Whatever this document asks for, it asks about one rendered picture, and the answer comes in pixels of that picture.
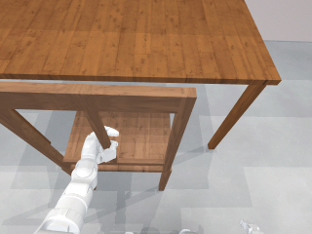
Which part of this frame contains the robot left hand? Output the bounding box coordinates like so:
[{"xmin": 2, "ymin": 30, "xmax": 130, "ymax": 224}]
[{"xmin": 81, "ymin": 126, "xmax": 119, "ymax": 164}]

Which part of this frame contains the table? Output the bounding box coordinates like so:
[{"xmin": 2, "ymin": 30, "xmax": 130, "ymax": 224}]
[{"xmin": 0, "ymin": 0, "xmax": 282, "ymax": 149}]

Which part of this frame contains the robot left forearm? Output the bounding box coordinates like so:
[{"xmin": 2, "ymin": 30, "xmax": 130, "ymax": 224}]
[{"xmin": 34, "ymin": 158, "xmax": 98, "ymax": 234}]

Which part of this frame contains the chair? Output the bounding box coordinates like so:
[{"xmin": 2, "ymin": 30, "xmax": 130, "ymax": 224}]
[{"xmin": 0, "ymin": 81, "xmax": 197, "ymax": 191}]

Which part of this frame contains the robot right hand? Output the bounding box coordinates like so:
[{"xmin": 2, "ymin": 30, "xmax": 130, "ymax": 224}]
[{"xmin": 239, "ymin": 218, "xmax": 264, "ymax": 234}]

